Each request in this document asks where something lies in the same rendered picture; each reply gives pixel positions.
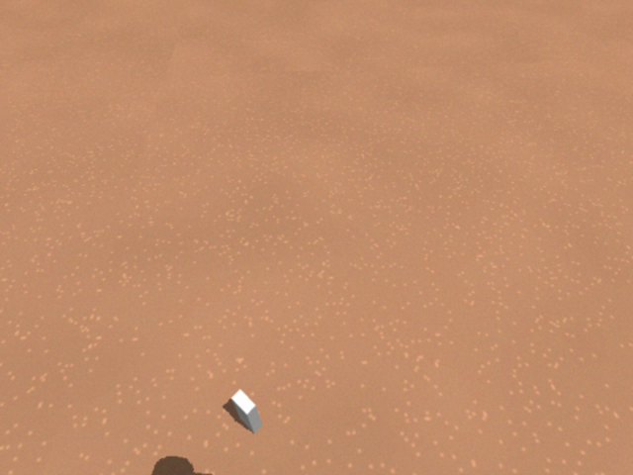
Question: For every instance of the carton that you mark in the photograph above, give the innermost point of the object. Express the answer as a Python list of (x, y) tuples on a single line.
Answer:
[(247, 411)]

